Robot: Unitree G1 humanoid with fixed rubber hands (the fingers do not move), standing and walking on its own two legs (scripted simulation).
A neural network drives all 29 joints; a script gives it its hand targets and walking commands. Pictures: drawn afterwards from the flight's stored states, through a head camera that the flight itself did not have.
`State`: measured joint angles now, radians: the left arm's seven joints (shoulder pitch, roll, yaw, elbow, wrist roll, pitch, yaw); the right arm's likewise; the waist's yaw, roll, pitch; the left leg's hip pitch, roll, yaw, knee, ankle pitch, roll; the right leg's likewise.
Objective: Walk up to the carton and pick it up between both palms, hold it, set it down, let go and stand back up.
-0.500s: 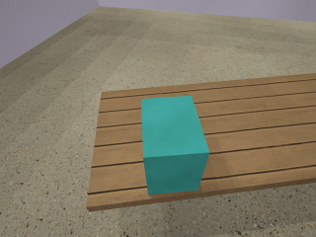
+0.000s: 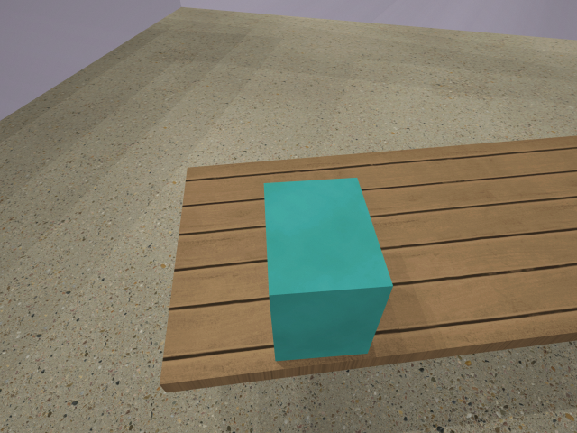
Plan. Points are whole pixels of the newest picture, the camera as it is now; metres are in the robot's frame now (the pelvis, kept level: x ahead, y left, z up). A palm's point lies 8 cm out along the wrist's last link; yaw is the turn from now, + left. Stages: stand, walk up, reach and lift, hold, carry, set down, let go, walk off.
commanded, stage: walk up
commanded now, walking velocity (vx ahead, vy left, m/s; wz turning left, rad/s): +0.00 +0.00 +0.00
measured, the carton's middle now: (316, 269) +0.46 -0.01 -0.10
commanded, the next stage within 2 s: none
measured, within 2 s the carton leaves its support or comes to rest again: neither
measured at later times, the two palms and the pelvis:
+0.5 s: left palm out of the picture -0.05 +0.18 -0.15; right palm out of the picture -0.06 -0.21 -0.15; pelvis -0.01 -0.01 +0.00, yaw +0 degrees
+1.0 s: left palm out of the picture -0.04 +0.18 -0.15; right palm out of the picture -0.06 -0.19 -0.15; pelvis +0.01 -0.01 +0.00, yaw +0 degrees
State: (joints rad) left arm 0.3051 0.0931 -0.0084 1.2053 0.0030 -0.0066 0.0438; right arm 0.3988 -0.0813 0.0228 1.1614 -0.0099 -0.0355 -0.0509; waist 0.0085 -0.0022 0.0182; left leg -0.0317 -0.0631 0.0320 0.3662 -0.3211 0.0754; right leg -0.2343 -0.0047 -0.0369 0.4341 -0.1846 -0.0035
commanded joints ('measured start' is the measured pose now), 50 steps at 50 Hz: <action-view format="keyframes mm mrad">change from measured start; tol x16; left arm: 1 86 58 6 3 0 -1 3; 50 121 49 8 -6 -1 -7 0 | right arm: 1 121 -60 -7 8 0 -2 -3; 50 146 -50 -6 6 0 -4 -1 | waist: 1 -1 14 79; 3 5 31 199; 9 -14 68 -132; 13 -1 -34 164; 50 -1 15 85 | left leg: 1 -127 161 -111 -74 318 -9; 2 -126 161 -111 -74 320 -9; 3 -159 219 -94 97 738 -34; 5 -67 255 -78 170 1025 -20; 8 -147 283 -100 175 849 54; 10 -308 225 -167 -120 -233 67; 11 -423 223 -203 -150 -389 60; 16 -160 146 -99 -58 119 9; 50 -117 172 -81 -67 314 -12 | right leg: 1 63 -89 88 -31 155 -28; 4 -68 -118 21 160 392 -9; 8 -61 -57 -35 265 159 -2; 10 72 -39 28 77 -137 -33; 16 24 -110 113 -73 122 -41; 50 61 -96 75 -33 179 -37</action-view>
